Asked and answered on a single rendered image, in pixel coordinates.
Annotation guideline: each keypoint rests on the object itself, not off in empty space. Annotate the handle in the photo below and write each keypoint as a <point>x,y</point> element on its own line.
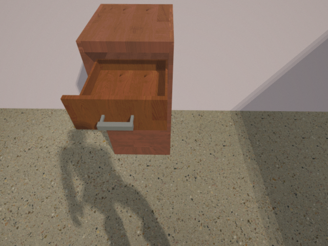
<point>117,126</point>

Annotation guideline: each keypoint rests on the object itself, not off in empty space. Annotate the cabinet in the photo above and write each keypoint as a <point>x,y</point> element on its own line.
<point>132,31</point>

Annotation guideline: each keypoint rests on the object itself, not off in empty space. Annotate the drawer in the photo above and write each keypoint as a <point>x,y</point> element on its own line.
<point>119,88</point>

